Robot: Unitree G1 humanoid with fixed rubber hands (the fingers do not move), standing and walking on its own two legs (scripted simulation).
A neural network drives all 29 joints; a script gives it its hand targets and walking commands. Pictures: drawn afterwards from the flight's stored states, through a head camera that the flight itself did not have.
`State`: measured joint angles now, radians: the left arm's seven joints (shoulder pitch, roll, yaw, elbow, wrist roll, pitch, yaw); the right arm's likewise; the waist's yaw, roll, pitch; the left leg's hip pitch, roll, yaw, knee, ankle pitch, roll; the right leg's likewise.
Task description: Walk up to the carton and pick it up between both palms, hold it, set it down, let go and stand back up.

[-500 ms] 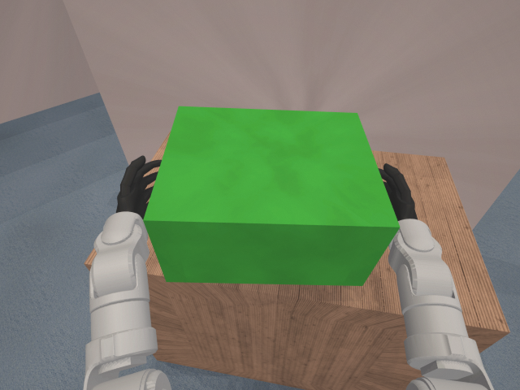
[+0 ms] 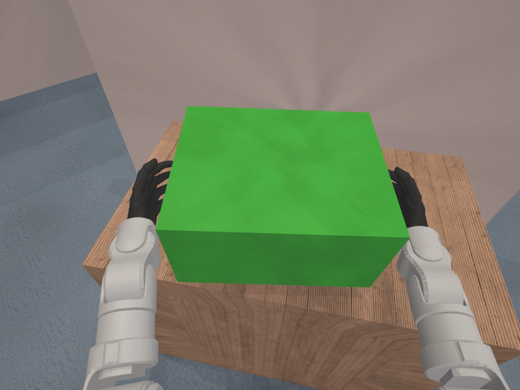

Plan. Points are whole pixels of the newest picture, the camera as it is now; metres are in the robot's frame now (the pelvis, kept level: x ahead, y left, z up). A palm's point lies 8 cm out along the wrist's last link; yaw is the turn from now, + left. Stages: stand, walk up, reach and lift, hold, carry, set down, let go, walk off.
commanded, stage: set down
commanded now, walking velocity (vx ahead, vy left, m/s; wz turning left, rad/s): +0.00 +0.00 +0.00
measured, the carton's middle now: (276, 194) +0.39 -0.01 +0.08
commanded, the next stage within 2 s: none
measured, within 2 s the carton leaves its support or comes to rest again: rests again in 1.64 s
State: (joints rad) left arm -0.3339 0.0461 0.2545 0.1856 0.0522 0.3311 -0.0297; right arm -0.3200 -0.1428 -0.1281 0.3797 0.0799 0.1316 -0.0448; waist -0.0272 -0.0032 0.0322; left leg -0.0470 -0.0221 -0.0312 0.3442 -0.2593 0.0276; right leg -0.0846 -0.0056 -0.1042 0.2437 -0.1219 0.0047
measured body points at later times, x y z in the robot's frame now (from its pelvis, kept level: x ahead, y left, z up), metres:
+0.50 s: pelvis -0.01 +0.01 +0.00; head +0.01 +0.01 +0.45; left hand +0.37 +0.17 +0.07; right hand +0.34 -0.23 +0.05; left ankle -0.05 +0.09 -0.75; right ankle +0.01 -0.12 -0.75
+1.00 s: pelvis -0.02 -0.01 +0.00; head +0.03 -0.02 +0.44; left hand +0.39 +0.18 +0.04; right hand +0.36 -0.23 +0.02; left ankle -0.05 +0.09 -0.75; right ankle +0.01 -0.12 -0.75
